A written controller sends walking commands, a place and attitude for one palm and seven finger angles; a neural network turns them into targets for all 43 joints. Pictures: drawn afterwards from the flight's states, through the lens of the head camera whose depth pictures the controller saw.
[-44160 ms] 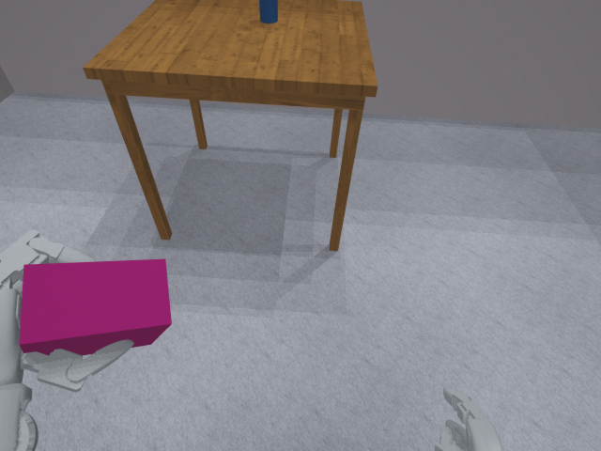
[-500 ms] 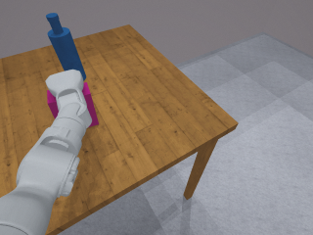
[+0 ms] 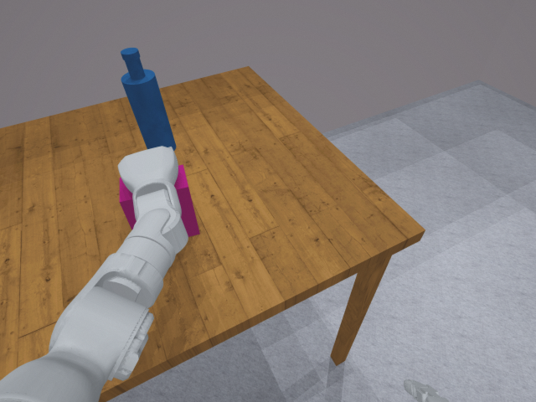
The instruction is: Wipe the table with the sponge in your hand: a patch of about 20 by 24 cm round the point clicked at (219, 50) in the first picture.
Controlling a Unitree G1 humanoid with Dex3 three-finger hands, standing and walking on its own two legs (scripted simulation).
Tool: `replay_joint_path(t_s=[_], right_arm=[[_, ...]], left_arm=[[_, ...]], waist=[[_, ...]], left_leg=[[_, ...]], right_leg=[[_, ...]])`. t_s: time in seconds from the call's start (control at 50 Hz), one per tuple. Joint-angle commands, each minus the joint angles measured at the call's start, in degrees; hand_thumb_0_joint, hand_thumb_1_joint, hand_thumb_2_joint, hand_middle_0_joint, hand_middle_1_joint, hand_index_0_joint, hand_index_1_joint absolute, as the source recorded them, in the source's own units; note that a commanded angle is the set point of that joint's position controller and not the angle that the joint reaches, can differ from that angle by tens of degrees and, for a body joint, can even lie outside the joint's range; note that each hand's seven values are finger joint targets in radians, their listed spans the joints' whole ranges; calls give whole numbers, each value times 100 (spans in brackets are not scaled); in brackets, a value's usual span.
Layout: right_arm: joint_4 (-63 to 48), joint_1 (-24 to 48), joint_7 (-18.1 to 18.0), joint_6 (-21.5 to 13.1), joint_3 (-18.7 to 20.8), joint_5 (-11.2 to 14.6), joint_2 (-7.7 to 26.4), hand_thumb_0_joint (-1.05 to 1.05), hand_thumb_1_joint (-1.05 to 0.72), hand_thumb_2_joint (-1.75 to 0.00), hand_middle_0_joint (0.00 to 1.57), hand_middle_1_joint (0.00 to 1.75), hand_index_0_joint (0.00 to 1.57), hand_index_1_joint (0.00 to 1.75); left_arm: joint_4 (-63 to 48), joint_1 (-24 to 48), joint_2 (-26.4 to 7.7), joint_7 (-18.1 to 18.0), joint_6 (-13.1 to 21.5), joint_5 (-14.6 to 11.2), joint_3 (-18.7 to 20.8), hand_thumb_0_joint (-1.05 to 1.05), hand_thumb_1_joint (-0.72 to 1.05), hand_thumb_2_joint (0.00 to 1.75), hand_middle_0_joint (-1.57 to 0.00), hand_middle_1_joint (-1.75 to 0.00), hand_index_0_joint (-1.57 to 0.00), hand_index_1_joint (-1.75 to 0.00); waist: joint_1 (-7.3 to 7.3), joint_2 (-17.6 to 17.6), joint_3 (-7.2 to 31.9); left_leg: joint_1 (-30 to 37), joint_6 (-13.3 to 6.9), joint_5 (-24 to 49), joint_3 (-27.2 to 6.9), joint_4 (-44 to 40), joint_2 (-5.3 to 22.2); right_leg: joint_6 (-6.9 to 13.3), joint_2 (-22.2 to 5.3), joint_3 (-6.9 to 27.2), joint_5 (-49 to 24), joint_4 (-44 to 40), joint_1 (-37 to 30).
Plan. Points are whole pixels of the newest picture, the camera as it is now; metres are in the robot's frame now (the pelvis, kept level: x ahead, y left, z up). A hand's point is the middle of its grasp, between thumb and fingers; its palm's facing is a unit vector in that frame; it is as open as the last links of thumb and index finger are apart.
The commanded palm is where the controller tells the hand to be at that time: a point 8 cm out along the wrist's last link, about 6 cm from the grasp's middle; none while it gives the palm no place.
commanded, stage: wipe back along the third lane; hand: left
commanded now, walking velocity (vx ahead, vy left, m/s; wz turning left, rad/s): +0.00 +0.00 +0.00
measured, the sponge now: (164, 214) +0.42 +0.21 +0.04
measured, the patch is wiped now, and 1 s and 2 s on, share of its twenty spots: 1.00 1.00 1.00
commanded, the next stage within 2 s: slide back across to the middle lane in 1.16 s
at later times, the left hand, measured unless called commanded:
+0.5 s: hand (175, 209) +0.39 +0.17 +0.09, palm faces +0.01 -0.05 -1.00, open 10.4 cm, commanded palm +0.35 +0.15 +0.13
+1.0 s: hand (186, 238) +0.33 +0.14 +0.09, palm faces +0.03 -0.08 -1.00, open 10.4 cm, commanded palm +0.29 +0.13 +0.13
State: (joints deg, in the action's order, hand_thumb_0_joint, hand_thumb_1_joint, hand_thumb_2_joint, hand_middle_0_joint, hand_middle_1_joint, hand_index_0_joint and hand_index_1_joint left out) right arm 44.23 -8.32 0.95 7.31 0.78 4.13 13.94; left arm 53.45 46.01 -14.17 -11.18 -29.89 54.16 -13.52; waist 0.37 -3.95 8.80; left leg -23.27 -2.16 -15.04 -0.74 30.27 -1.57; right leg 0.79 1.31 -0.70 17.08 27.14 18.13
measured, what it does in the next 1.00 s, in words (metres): stands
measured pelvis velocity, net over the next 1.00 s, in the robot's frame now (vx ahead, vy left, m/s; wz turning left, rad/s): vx -0.02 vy -0.03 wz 0.01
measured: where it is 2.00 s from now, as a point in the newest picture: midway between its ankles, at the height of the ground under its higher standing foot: outside the picture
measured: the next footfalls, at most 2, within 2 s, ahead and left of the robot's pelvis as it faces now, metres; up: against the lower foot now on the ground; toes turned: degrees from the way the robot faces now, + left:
none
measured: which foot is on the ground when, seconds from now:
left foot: down 0.00-1.00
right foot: down 0.00-1.00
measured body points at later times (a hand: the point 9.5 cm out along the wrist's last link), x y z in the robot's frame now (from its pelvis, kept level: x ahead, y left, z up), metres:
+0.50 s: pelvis +0.00 -0.02 +0.00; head -0.01 -0.05 +0.45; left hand +0.39 +0.17 +0.15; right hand +0.19 -0.24 -0.11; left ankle +0.00 +0.09 -0.74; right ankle -0.04 -0.12 -0.74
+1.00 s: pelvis -0.02 -0.03 +0.00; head -0.06 -0.07 +0.45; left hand +0.33 +0.14 +0.15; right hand +0.22 -0.24 -0.08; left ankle +0.00 +0.09 -0.74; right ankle -0.04 -0.12 -0.74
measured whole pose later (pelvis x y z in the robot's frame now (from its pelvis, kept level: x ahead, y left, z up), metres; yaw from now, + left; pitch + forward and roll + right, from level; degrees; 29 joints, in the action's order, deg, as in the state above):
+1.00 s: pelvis -0.02 -0.03 +0.00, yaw +0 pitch +1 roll +1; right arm 39.3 0.3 1.6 10.2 -1.2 5.8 14.4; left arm 26.5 27.0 -10.7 -6.4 -39.7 54.3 -22.8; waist -3.5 -4.5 7.5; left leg -16.1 0.4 -13.8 -1.4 28.8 -0.6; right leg 3.4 2.3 -1.4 18.2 30.1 13.0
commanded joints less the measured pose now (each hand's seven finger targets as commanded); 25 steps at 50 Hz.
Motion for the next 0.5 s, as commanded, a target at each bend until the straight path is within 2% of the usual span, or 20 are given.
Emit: replay_joint_path(t_s=[0.0, 0.02, 0.04, 0.1, 0.16, 0.18, 0.2, 0.24, 0.26, 0.3, 0.32, 0.34, 0.36, 0.38, 0.4, 0.42, 0.44, 0.46, 0.48], right_arm=[[-779, 632, -42, -114, 142, 6, 730, 0, -90, -90, 20, 30, 20, 30], [-839, 719, -40, -124, 132, 25, 697, 0, -90, -90, 20, 30, 20, 30], [-810, 708, -46, -91, 145, -4, 737, 0, -90, -90, 20, 30, 20, 30], [-916, 860, -41, -38, 111, 13, 686, 0, -90, -90, 20, 30, 20, 30], [-966, 944, -45, 19, 87, 16, 697, 0, -90, -90, 20, 30, 20, 30], [-1003, 971, -36, 20, 81, 22, 675, 0, -90, -90, 20, 30, 20, 30], [-1011, 1023, -39, 35, 84, 22, 681, 0, -90, -90, 20, 30, 20, 30], [-1056, 1081, -40, 43, 77, 34, 676, 0, -90, -90, 20, 30, 20, 30], [-1082, 1114, -18, 46, 72, 45, 662, 0, -90, -90, 20, 30, 20, 30], [-1069, 1152, 7, 61, 67, 53, 670, 0, -90, -90, 20, 30, 20, 30], [-1156, 1241, 9, 42, 56, 73, 620, 0, -90, -90, 20, 30, 20, 30], [-1121, 1194, 12, 46, 77, 55, 675, 0, -90, -90, 20, 30, 20, 30], [-1153, 1235, 32, 44, 78, 59, 658, 0, -90, -90, 20, 30, 20, 30], [-1116, 1255, 47, 60, 79, 58, 670, 0, -90, -90, 20, 30, 20, 30], [-1159, 1281, 70, 55, 79, 57, 666, 0, -90, -90, 20, 30, 20, 30], [-1241, 1367, 87, 44, 69, 95, 619, 0, -90, -90, 20, 30, 20, 30], [-1177, 1347, 86, 64, 86, 70, 676, 0, -90, -90, 20, 30, 20, 30], [-1197, 1389, 99, 68, 83, 65, 675, 0, -90, -90, 20, 30, 20, 30], [-1206, 1424, 108, 74, 72, 76, 671, 0, -90, -90, 20, 30, 20, 30]], left_arm=[[-752, 2110, -494, 30, -188, 73, -28, 0, 10, 130, -120, -160, -120, -160], [-930, 2237, -386, 56, -180, 42, -79, 0, 10, 130, -120, -160, -120, -160], [-812, 1983, -639, 37, -237, 94, 117, 0, 10, 130, -120, -160, -120, -160], [-1098, 1920, -283, 109, -316, 111, -212, 0, 10, 130, -120, -160, -120, -160], [-1191, 1729, -397, 163, -359, 140, -143, 0, 10, 130, -120, -160, -120, -160], [-1308, 1713, -246, 187, -378, 103, -253, 0, 10, 130, -120, -160, -120, -160], [-1394, 1619, -345, 201, -398, 118, -188, 0, 10, 130, -120, -160, -120, -160], [-1499, 1526, -261, 226, -395, 105, -258, 0, 10, 130, -120, -160, -120, -160], [-1566, 1451, -50, 251, -420, 94, -434, 0, 10, 130, -120, -160, -120, -160], [-1629, 1343, -150, 276, -469, 111, -369, 0, 10, 130, -120, -160, -120, -160], [-1861, 1460, 47, 315, -429, 42, -481, 0, 10, 130, -120, -160, -120, -160], [-1819, 1320, -77, 291, -450, 70, -422, 0, 10, 130, -120, -160, -120, -160], [-1886, 1092, 47, 297, -483, 43, -509, 0, 10, 130, -120, -160, -120, -160], [-1907, 1091, -19, 291, -502, 56, -459, 0, 10, 130, -120, -160, -120, -160], [-2016, 914, 42, 301, -522, 33, -492, 0, 10, 130, -120, -160, -120, -160], [-2222, 935, 186, 330, -493, -51, -568, 0, 10, 130, -120, -160, -120, -160], [-2132, 752, 3, 305, -534, -9, -454, 0, 10, 130, -120, -160, -120, -160], [-2221, 660, 68, 312, -565, -1, -514, 0, 10, 130, -120, -160, -120, -160], [-2259, 567, -10, 307, -609, 1, -465, 0, 10, 130, -120, -160, -120, -160]], waist=[[84, 659, 1256], [83, 631, 1346], [12, 665, 1333], [9, 541, 1390], [-26, 579, 1322], [-28, 619, 1351], [-57, 629, 1379], [-77, 627, 1332], [-60, 565, 1259], [-103, 558, 1215], [-90, 644, 1311], [-110, 675, 1277], [-154, 630, 1321], [-132, 703, 1272], [-189, 712, 1345], [-178, 828, 1378], [-212, 786, 1296], [-221, 864, 1288], [-253, 855, 1248]], left_leg=[[1227, -25, 1742, -48, -196, 72], [1269, -27, 1843, -65, -196, 72], [1283, -22, 1816, -50, -193, 80], [1359, -4, 1874, -27, -185, 49], [1338, -1, 1857, -40, -194, 40], [1355, -14, 1885, -17, -175, 20], [1362, -15, 1881, -4, -177, 22], [1380, -14, 1940, -30, -180, 14], [1390, -13, 1910, -19, -183, 17], [1375, -13, 1912, -9, -169, 11], [1405, -22, 1986, -38, -184, 12], [1420, -22, 1950, -46, -170, 14], [1424, -32, 1975, -16, -161, -12], [1421, -25, 2002, 6, -130, -5], [1395, -29, 2053, 16, -120, -25], [1377, -35, 2108, -4, -137, -14], [1388, -32, 2049, 5, -139, -6], [1358, -37, 2022, 35, -128, -25], [1313, -39, 1953, 57, -145, -30]], right_leg=[[241, 130, -166, -2095, -230, -233], [253, 118, -170, -2184, -193, -285], [254, 124, -161, -2161, -198, -336], [276, 112, -159, -2220, -194, -372], [292, 103, -151, -2241, -195, -440], [287, 100, -148, -2341, -191, -491], [286, 89, -131, -2377, -203, -541], [303, 99, -132, -2397, -171, -566], [303, 93, -158, -2350, -179, -491], [317, 89, -142, -2415, -171, -526], [317, 92, -153, -2450, -153, -572], [323, 110, -160, -2411, -139, -570], [319, 97, -143, -2486, -148, -631], [322, 87, -137, -2606, -137, -633], [317, 80, -127, -2724, -110, -731], [312, 78, -149, -2773, -81, -792], [315, 90, -134, -2723, -93, -762], [301, 79, -140, -2756, -91, -794], [296, 66, -121, -2741, -104, -816]])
